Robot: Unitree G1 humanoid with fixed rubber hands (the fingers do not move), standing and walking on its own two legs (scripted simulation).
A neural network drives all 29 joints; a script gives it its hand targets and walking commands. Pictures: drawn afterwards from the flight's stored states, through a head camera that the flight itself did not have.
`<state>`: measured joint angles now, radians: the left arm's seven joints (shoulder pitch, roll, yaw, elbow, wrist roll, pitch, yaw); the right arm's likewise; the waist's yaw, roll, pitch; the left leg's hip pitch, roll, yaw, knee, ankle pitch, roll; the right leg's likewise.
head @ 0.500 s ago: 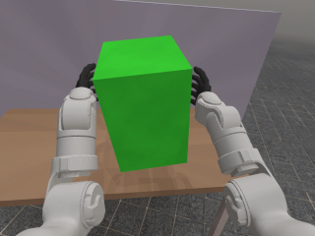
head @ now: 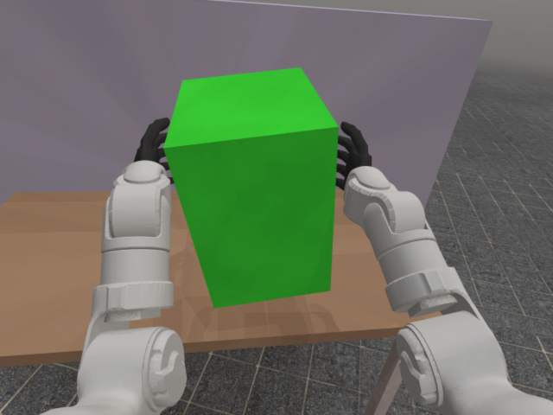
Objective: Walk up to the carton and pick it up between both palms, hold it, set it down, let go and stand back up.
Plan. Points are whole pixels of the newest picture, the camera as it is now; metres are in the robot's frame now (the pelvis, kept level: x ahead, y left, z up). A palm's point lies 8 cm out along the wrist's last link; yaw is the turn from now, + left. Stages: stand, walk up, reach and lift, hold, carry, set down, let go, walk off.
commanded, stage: hold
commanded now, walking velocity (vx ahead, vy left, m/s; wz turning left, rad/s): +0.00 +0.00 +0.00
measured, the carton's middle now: (257, 187) +0.42 +0.01 +0.21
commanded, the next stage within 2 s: none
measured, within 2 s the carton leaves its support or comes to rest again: neither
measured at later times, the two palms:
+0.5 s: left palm (152, 170) +0.36 +0.15 +0.27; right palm (358, 176) +0.36 -0.13 +0.26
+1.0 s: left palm (149, 170) +0.37 +0.15 +0.27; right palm (355, 174) +0.36 -0.13 +0.27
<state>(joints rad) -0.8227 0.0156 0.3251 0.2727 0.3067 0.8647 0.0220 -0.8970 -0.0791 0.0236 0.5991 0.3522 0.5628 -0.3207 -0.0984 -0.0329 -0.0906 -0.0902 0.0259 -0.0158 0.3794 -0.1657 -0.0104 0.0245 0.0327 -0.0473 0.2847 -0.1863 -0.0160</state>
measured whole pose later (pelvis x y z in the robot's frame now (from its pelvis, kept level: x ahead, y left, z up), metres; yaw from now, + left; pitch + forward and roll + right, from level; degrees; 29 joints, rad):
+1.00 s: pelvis +0.00 +0.00 +0.00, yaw +0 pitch -7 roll -1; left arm -0.83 0.02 0.33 0.28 0.31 0.86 0.02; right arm -0.91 -0.08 0.02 0.62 0.35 0.55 -0.32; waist -0.10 -0.03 -0.10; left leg -0.10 0.02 -0.02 0.38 -0.17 -0.01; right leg 0.01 0.03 -0.05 0.29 -0.19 -0.02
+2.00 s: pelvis +0.00 +0.00 +0.00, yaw +0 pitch -7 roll -1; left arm -0.84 0.01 0.34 0.30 0.33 0.86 0.02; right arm -0.92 -0.08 0.01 0.63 0.35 0.56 -0.31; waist -0.10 -0.02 -0.09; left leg -0.09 0.02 -0.01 0.38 -0.16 -0.01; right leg 0.02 0.03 -0.04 0.29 -0.19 -0.01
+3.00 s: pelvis +0.00 +0.00 +0.00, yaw +0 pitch -7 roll -1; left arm -0.83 0.01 0.33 0.28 0.32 0.87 0.03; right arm -0.91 -0.08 0.03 0.62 0.36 0.57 -0.32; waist -0.10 -0.03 -0.10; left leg -0.10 0.03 -0.02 0.38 -0.17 -0.01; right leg 0.02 0.03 -0.04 0.29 -0.19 -0.02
